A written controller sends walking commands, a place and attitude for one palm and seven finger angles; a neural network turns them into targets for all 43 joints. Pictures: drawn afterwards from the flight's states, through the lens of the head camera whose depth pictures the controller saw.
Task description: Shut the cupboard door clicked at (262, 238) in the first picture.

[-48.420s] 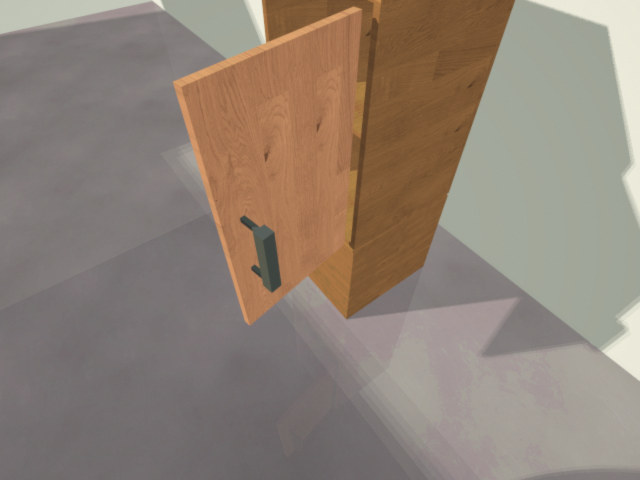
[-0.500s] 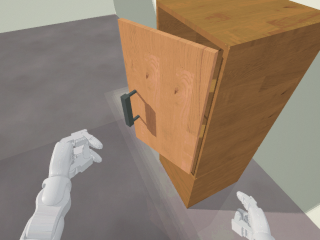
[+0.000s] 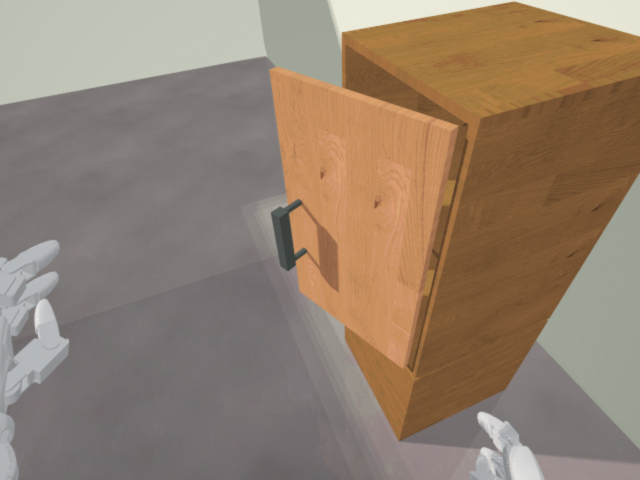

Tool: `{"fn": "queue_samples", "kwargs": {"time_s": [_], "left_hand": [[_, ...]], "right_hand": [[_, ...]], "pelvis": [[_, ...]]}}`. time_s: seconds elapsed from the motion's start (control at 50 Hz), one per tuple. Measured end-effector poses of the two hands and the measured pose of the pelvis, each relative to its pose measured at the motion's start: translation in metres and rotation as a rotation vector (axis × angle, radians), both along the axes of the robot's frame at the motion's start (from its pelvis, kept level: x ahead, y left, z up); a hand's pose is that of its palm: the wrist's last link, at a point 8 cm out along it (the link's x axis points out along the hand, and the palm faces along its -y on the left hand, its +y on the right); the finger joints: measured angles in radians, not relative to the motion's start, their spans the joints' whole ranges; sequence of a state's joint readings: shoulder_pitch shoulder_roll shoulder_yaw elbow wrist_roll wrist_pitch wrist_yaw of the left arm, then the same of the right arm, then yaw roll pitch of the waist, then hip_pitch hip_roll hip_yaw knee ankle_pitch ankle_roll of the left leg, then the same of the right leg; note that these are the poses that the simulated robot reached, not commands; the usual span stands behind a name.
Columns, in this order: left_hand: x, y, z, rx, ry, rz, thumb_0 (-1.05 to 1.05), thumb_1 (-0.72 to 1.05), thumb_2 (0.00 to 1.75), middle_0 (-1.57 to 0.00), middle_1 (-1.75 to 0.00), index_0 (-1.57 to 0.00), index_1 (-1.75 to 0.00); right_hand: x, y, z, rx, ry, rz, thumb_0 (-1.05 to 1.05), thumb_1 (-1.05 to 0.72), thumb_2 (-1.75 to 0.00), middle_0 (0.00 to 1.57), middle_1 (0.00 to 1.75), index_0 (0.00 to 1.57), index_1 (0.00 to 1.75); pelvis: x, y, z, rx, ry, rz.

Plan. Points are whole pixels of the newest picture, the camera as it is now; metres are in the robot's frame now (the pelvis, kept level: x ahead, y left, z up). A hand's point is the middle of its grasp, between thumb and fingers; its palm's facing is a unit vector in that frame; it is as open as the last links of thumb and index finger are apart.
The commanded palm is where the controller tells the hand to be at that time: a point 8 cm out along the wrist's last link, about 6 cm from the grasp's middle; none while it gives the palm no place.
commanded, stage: draw the hand back to the body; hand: left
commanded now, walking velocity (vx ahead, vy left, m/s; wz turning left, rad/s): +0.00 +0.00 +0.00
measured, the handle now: (292, 234) +0.62 +0.15 -0.09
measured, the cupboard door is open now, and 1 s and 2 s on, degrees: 24 24 24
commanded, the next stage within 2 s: step back with the hand held close in 0.30 s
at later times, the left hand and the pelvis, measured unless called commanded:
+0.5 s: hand (93, 346) +0.19 +0.25 +0.16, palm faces +0.44 -0.79 -0.43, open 7.4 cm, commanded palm +0.14 +0.28 +0.17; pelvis -0.01 -0.02 +0.00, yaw +0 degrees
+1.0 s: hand (48, 378) +0.15 +0.27 +0.15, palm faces +0.39 -0.78 -0.49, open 7.4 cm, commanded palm +0.10 +0.31 +0.17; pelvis -0.05 +0.01 -0.01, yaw -1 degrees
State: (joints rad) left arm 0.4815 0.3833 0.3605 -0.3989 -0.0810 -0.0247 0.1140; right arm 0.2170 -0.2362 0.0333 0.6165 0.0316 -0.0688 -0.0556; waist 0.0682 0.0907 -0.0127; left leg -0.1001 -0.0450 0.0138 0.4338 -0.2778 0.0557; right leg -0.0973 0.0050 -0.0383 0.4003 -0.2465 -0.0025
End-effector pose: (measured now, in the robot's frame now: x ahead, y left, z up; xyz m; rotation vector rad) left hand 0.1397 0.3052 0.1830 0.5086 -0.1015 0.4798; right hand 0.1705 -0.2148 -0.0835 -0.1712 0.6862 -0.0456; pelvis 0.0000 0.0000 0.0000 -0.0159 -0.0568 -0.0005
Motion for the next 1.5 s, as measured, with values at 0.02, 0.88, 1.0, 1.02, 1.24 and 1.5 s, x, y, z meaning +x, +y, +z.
{"fn": "queue_samples", "kwargs": {"time_s": [0.02, 0.88, 1.0, 1.02, 1.24, 1.5], "left_hand": [[-0.002, 0.0, -0.001, -0.002, -0.002, 0.008, 0.02, 0.89, 0.9, -0.32, -0.42, -0.32, -0.43], [-0.001, -0.004, -0.007, 0.079, -0.004, -0.132, 0.02, 0.89, 0.9, -0.21, -0.3, -0.21, -0.31], [-0.025, 0.005, -0.009, 0.089, -0.045, -0.125, 0.02, 0.89, 0.9, -0.21, -0.3, -0.21, -0.31], [-0.03, 0.006, -0.009, 0.09, -0.052, -0.121, 0.02, 0.89, 0.9, -0.21, -0.3, -0.21, -0.31], [-0.063, 0.01, -0.016, 0.091, -0.156, -0.087, 0.02, 0.89, 0.9, -0.21, -0.3, -0.21, -0.31], [-0.079, 0.005, -0.01, 0.154, -0.209, -0.154, 0.02, 0.88, 0.9, -0.21, -0.3, -0.21, -0.31]], "right_hand": [[-0.001, -0.002, 0.0, -0.002, -0.001, -0.001, 0.01, -0.9, -0.9, 0.2, 0.3, 0.2, 0.3], [-0.038, -0.032, 0.006, -0.096, 0.048, -0.154, 0.01, -0.9, -0.9, 0.2, 0.3, 0.2, 0.3], [-0.056, -0.023, 0.01, -0.113, 0.024, -0.132, 0.01, -0.9, -0.9, 0.2, 0.3, 0.2, 0.3], [-0.059, -0.022, 0.01, -0.116, 0.022, -0.127, 0.01, -0.9, -0.9, 0.2, 0.3, 0.2, 0.3], [-0.099, -0.018, 0.0, -0.138, 0.023, -0.088, 0.01, -0.9, -0.9, 0.2, 0.3, 0.2, 0.3], [-0.141, -0.026, -0.008, -0.157, 0.064, -0.119, 0.01, -0.9, -0.9, 0.2, 0.3, 0.2, 0.3]], "pelvis": [[-0.001, 0.0, 0.0, 0.001, -0.001, 0.001], [-0.029, 0.004, -0.007, 0.0, 0.083, -0.022], [-0.048, 0.009, -0.011, -0.007, 0.076, -0.019], [-0.051, 0.009, -0.011, -0.009, 0.074, -0.018], [-0.082, 0.009, -0.023, -0.018, 0.045, -0.011], [-0.106, 0.01, -0.028, -0.024, 0.055, -0.007]]}}
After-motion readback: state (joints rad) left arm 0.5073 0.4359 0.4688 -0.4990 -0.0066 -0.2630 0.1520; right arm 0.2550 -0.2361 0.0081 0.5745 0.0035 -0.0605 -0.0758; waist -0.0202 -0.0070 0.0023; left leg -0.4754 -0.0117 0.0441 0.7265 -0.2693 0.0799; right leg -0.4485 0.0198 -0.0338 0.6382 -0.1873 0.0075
